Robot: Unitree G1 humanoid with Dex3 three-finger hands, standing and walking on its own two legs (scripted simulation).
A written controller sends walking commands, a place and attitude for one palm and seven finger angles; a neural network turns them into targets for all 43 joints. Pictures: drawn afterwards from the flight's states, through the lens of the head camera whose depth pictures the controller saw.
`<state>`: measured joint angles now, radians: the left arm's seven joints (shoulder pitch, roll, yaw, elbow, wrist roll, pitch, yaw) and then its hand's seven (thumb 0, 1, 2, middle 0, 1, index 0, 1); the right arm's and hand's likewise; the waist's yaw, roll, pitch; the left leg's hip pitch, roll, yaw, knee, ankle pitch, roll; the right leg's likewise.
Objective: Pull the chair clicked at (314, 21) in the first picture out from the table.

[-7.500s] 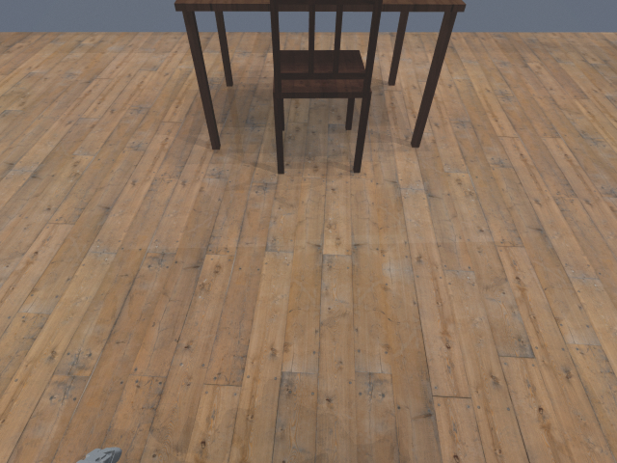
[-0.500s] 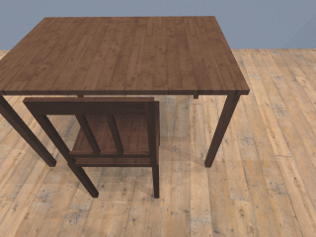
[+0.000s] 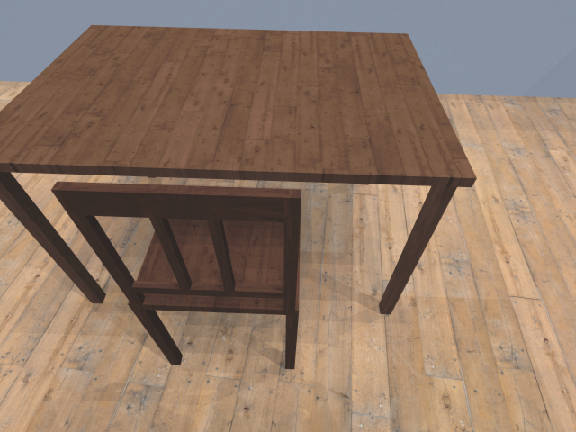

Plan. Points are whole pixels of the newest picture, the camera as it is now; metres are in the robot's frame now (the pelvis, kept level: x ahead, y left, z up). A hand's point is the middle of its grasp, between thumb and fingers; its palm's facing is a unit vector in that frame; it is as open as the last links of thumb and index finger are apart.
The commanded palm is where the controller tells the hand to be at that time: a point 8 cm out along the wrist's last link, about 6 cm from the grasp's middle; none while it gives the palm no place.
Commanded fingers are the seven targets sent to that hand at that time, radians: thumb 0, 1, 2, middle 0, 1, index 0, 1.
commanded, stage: come to a stop and stand still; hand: left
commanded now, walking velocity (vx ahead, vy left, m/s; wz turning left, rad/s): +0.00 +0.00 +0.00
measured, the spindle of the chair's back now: (173, 254) +0.45 +0.27 -0.12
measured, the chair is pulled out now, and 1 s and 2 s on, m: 0.00 0.00 0.00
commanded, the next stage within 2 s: look again from close up in 0.44 s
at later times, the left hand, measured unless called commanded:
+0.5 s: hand out of the picture +0.01 +0.18 -0.18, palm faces +0.05 -0.98 -0.19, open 7.4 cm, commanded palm none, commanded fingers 0.00 0.90 0.90 -0.20 -0.30 -0.20 -0.30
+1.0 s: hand out of the picture +0.03 +0.22 -0.18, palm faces +0.00 -0.97 -0.23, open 7.4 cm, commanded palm none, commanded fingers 0.00 0.90 0.90 -0.20 -0.30 -0.20 -0.30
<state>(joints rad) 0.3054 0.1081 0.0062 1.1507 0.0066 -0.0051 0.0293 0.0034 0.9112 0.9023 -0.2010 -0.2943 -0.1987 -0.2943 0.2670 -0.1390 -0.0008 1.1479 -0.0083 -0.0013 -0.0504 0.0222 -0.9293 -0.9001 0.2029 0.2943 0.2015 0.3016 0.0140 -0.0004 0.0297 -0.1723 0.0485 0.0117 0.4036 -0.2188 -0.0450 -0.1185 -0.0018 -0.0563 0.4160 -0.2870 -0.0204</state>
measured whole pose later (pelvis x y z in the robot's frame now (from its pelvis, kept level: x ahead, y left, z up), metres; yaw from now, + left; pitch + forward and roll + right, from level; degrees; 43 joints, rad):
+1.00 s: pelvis +0.00 +0.04 -0.01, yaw -1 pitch -1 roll +0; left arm 0.28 0.19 -0.01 1.03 0.01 0.01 0.03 0.00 0.91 0.90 -0.20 -0.29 -0.20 -0.29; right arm 0.28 -0.17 0.01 1.05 -0.01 -0.01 -0.02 0.01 -0.93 -0.90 0.20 0.29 0.20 0.30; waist 0.00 0.00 0.02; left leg -0.24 0.00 0.05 0.54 -0.30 0.01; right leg -0.18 -0.05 -0.02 0.53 -0.34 0.03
